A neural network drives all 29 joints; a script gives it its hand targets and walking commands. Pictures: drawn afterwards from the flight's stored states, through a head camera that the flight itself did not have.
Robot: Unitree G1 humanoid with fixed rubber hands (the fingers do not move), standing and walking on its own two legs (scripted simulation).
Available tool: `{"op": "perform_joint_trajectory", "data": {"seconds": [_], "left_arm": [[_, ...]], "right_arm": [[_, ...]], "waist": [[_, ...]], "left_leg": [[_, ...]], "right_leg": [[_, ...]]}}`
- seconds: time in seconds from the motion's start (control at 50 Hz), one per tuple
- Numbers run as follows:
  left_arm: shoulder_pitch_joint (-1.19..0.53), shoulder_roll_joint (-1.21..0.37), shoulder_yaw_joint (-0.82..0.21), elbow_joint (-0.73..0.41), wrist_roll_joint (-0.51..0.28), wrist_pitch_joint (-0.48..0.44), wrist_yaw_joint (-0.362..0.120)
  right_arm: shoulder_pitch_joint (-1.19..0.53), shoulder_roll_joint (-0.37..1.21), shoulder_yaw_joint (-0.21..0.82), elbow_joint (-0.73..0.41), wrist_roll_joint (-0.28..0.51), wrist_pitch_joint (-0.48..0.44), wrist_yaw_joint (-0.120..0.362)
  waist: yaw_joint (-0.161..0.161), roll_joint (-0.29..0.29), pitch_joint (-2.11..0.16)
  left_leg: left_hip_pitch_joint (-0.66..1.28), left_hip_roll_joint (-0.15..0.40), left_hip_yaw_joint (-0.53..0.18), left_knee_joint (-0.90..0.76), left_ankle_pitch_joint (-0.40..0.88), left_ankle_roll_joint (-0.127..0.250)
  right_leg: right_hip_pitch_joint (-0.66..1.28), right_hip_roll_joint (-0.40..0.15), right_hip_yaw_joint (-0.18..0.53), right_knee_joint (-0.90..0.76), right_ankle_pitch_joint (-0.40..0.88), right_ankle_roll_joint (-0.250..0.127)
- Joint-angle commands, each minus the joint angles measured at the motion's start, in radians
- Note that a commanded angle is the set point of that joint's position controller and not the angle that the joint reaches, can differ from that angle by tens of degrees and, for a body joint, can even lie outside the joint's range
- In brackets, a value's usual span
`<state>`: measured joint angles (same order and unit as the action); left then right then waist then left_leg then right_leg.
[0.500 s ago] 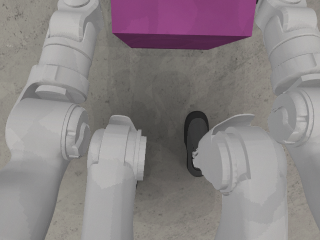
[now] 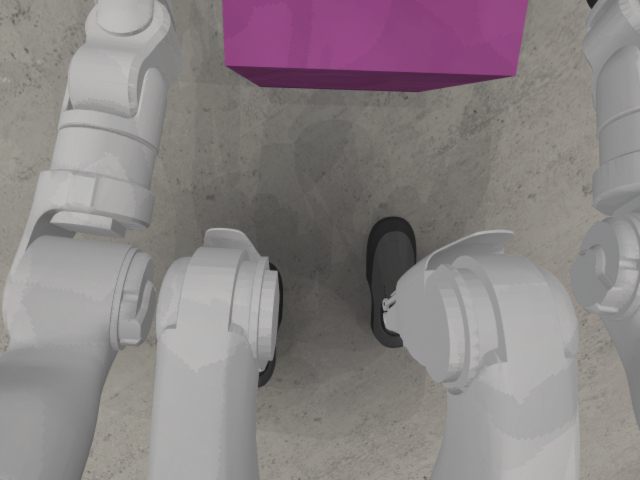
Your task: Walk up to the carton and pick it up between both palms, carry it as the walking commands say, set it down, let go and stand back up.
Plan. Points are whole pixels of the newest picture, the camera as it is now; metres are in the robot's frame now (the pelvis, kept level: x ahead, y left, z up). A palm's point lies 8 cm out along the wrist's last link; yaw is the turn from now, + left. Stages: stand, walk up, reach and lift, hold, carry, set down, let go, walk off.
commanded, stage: set down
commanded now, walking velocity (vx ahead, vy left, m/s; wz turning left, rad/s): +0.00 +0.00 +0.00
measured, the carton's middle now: out of the picture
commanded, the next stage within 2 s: let go in 1.22 s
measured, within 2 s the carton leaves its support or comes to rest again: neither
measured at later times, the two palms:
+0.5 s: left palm out of the picture +0.56 +0.13 -0.04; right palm out of the picture +0.55 -0.24 -0.04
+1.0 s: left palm out of the picture +0.56 +0.14 +0.13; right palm out of the picture +0.54 -0.25 +0.13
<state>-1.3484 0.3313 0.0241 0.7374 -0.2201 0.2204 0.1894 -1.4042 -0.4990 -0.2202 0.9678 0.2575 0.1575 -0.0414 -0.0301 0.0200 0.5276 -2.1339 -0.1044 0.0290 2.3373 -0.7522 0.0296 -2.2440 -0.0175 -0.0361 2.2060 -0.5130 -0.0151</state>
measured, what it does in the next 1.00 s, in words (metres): rises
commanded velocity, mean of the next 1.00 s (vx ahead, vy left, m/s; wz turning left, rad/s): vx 0.00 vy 0.00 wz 0.00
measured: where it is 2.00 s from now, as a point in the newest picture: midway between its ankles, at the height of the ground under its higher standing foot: (322, 322)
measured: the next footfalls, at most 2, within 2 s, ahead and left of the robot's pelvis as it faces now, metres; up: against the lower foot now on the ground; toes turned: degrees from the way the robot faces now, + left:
none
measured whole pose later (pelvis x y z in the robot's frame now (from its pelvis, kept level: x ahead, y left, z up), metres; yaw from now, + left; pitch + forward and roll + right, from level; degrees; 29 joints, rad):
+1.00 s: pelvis -0.02 -0.01 +0.24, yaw -1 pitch +29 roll +3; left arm -1.38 0.39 0.17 0.50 -0.21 0.52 0.14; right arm -1.42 -0.48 -0.20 0.59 0.20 0.51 -0.06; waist -0.02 -0.01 0.53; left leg -1.48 -0.07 0.03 1.45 -0.49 0.01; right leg -1.58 0.04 0.05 1.38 -0.31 -0.01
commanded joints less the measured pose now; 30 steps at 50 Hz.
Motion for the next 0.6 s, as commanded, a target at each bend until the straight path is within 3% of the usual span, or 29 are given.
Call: {"op": "perform_joint_trajectory", "data": {"seconds": [0.0,0.02,0.04,0.06,0.08,0.1,0.12,0.14,0.16,0.18,0.2,0.22,0.24,0.26,0.28,0.3,0.32,0.36,0.38,0.4,0.42,0.44,0.46,0.48,0.5,0.52,0.54,0.56,0.58], "left_arm": [[-0.547,0.186,0.080,-0.346,0.007,0.055,0.028],[-0.560,0.191,0.070,-0.444,-0.035,0.076,0.035],[-0.557,0.232,0.112,-0.386,-0.004,0.096,0.036],[-0.545,0.237,0.133,-0.260,0.010,0.100,0.040],[-0.546,0.175,0.083,-0.247,-0.031,0.117,0.027],[-0.540,0.199,0.103,-0.176,-0.012,0.126,0.021],[-0.520,0.168,0.103,-0.102,-0.006,0.130,0.019],[-0.537,0.217,0.151,-0.075,0.030,0.121,0.011],[-0.487,0.229,0.158,-0.246,0.020,0.106,0.010],[-0.497,0.194,0.162,-0.113,0.026,0.115,0.002],[-0.496,0.172,0.118,-0.260,0.018,0.109,0.000],[-0.527,0.194,0.117,-0.263,0.015,0.106,0.001],[-0.478,0.203,0.130,-0.228,0.020,0.113,-0.013],[-0.412,0.176,0.128,-0.061,0.033,0.121,-0.023],[-0.504,0.189,0.132,-0.124,0.040,0.123,-0.026],[-0.455,0.151,0.109,-0.134,0.015,0.128,-0.039],[-0.508,0.201,0.141,-0.312,0.041,0.123,-0.030],[-0.466,0.192,0.138,-0.367,0.025,0.120,-0.034],[-0.457,0.230,0.176,-0.465,0.047,0.144,-0.032],[-0.536,0.266,0.164,-0.590,0.023,0.154,-0.024],[-0.487,0.283,0.175,-0.572,0.033,0.186,-0.019],[-0.529,0.301,0.189,-0.609,0.039,0.201,-0.025],[-0.486,0.276,0.181,-0.520,0.022,0.220,-0.027],[-0.442,0.269,0.200,-0.421,0.054,0.242,-0.030],[-0.474,0.271,0.197,-0.499,0.043,0.249,-0.031],[-0.500,0.307,0.199,-0.572,0.026,0.254,-0.018],[-0.485,0.313,0.219,-0.513,0.038,0.253,-0.019],[-0.495,0.305,0.217,-0.498,0.029,0.245,-0.029],[-0.449,0.311,0.209,-0.593,0.035,0.251,-0.022]], "right_arm": [[-0.492,-0.318,-0.034,-0.418,-0.026,0.043,0.012],[-0.551,-0.327,-0.037,-0.556,-0.030,0.061,-0.007],[-0.506,-0.292,-0.038,-0.454,-0.032,0.082,-0.014],[-0.444,-0.333,-0.085,-0.320,-0.079,0.091,-0.024],[-0.502,-0.258,-0.029,-0.314,-0.052,0.112,-0.021],[-0.517,-0.297,-0.066,-0.300,-0.116,0.125,-0.035],[-0.515,-0.251,-0.064,-0.258,-0.119,0.117,-0.035],[-0.471,-0.210,-0.048,-0.183,-0.128,0.118,-0.036],[-0.474,-0.216,-0.049,-0.390,-0.113,0.109,-0.049],[-0.402,-0.224,-0.063,-0.265,-0.111,0.118,-0.051],[-0.451,-0.160,-0.027,-0.452,-0.072,0.115,-0.052],[-0.416,-0.145,-0.004,-0.361,-0.050,0.130,-0.061],[-0.408,-0.152,-0.001,-0.365,-0.079,0.133,-0.053],[-0.412,-0.105,0.039,-0.250,-0.075,0.149,-0.038],[-0.381,-0.180,-0.027,-0.245,-0.099,0.154,-0.044],[-0.426,-0.134,-0.020,-0.323,-0.107,0.152,-0.033],[-0.417,-0.149,-0.042,-0.436,-0.103,0.162,-0.047],[-0.415,-0.114,-0.016,-0.554,-0.063,0.162,-0.044],[-0.465,-0.128,0.024,-0.718,-0.002,0.188,-0.040],[-0.463,-0.215,-0.010,-0.739,-0.037,0.205,-0.051],[-0.436,-0.263,-0.045,-0.751,-0.054,0.226,-0.056],[-0.453,-0.208,0.007,-0.746,-0.033,0.253,-0.045],[-0.426,-0.262,-0.048,-0.696,-0.087,0.277,-0.051],[-0.378,-0.243,-0.039,-0.581,-0.091,0.287,-0.042],[-0.406,-0.251,-0.042,-0.649,-0.089,0.297,-0.043],[-0.448,-0.245,-0.026,-0.727,-0.060,0.301,-0.043],[-0.449,-0.251,-0.045,-0.739,-0.062,0.303,-0.042],[-0.465,-0.209,-0.007,-0.725,-0.026,0.308,-0.041],[-0.438,-0.221,-0.041,-0.796,-0.061,0.306,-0.044]], "waist": [[-0.071,-0.021,-2.013],[-0.078,-0.048,-2.178],[-0.059,-0.064,-1.995],[-0.100,-0.044,-1.841],[-0.059,-0.034,-1.762],[-0.098,-0.061,-1.745],[-0.098,-0.067,-1.616],[-0.055,-0.043,-1.632],[-0.040,-0.121,-1.879],[-0.082,-0.032,-1.803],[-0.052,-0.042,-2.016],[-0.028,-0.046,-2.019],[-0.037,-0.066,-2.042],[0.019,-0.110,-1.877],[-0.051,-0.060,-1.823],[-0.039,-0.092,-1.831],[-0.039,-0.076,-2.035],[-0.009,-0.070,-2.130],[0.069,-0.026,-2.378],[0.005,-0.008,-2.421],[-0.014,-0.033,-2.546],[0.029,-0.062,-2.464],[-0.041,-0.110,-2.418],[-0.046,-0.096,-2.232],[-0.053,-0.090,-2.242],[0.002,-0.117,-2.357],[-0.018,-0.147,-2.317],[0.015,-0.090,-2.263],[0.024,-0.058,-2.485]], "left_leg": [[0.776,0.013,-0.037,-0.355,0.517,-0.048],[0.809,-0.007,-0.018,-0.358,0.541,-0.041],[0.680,0.005,-0.015,-0.378,0.465,-0.028],[0.634,0.006,-0.005,-0.380,0.396,-0.039],[0.546,-0.001,0.011,-0.420,0.338,-0.036],[0.536,0.000,-0.015,-0.446,0.296,-0.028],[0.477,0.010,-0.016,-0.445,0.262,-0.030],[0.470,0.004,-0.012,-0.461,0.250,-0.033],[0.496,-0.002,0.007,-0.460,0.380,-0.029],[0.479,0.013,0.019,-0.459,0.318,-0.037],[0.590,0.003,0.011,-0.476,0.400,-0.024],[0.558,0.012,0.019,-0.486,0.430,-0.026],[0.592,0.004,0.027,-0.508,0.419,-0.024],[0.510,0.010,0.035,-0.543,0.352,-0.012],[0.449,0.008,0.041,-0.531,0.328,-0.023],[0.444,0.000,0.025,-0.582,0.334,-0.018],[0.516,-0.007,0.026,-0.562,0.392,-0.019],[0.582,-0.009,0.040,-0.588,0.511,-0.016],[0.706,-0.021,0.063,-0.609,0.538,-0.013],[0.741,-0.015,0.056,-0.625,0.562,-0.031],[0.836,-0.022,0.041,-0.623,0.601,-0.029],[0.783,-0.021,0.040,-0.669,0.552,-0.029],[0.748,-0.023,0.035,-0.686,0.526,-0.034],[0.714,-0.016,0.030,-0.710,0.466,-0.033],[0.746,-0.014,0.032,-0.726,0.468,-0.033],[0.809,-0.020,0.041,-0.748,0.552,-0.033],[0.748,-0.022,0.056,-0.731,0.503,-0.031],[0.740,-0.013,0.049,-0.772,0.521,-0.024],[0.890,-0.022,0.043,-0.803,0.609,-0.034]], "right_leg": [[1.105,0.039,-0.018,-0.129,0.485,-0.017],[1.216,0.055,-0.019,-0.144,0.548,-0.014],[1.188,0.059,-0.007,-0.162,0.507,-0.020],[1.097,0.044,-0.005,-0.172,0.420,-0.021],[1.123,0.055,0.015,-0.220,0.379,-0.026],[1.124,0.049,-0.007,-0.213,0.345,-0.016],[1.022,0.050,-0.001,-0.243,0.271,-0.022],[1.079,0.038,0.025,-0.255,0.296,-0.016],[1.294,0.055,0.025,-0.229,0.506,-0.007],[1.234,0.049,0.037,-0.266,0.439,-0.017],[1.408,0.051,0.044,-0.269,0.570,-0.013],[1.397,0.058,0.052,-0.274,0.595,-0.014],[1.404,0.055,0.034,-0.293,0.581,-0.002],[1.322,0.058,0.035,-0.326,0.484,0.002],[1.337,0.054,0.068,-0.339,0.492,-0.020],[1.341,0.060,0.043,-0.369,0.491,-0.015],[1.518,0.059,0.079,-0.355,0.622,-0.018],[1.543,0.059,0.087,-0.386,0.727,-0.010],[1.727,0.055,0.123,-0.414,0.781,0.000],[1.729,0.069,0.104,-0.427,0.787,-0.003],[1.775,0.078,0.070,-0.424,0.835,-0.006],[1.763,0.085,0.056,-0.441,0.791,0.001],[1.735,0.088,0.056,-0.478,0.727,0.007],[1.632,0.085,0.045,-0.517,0.649,0.002],[1.588,0.092,0.035,-0.535,0.624,0.001],[1.691,0.094,0.044,-0.538,0.703,0.008],[1.718,0.084,0.065,-0.561,0.690,0.007],[1.685,0.070,0.081,-0.575,0.706,-0.002],[1.808,0.088,0.063,-0.577,0.797,0.005]]}}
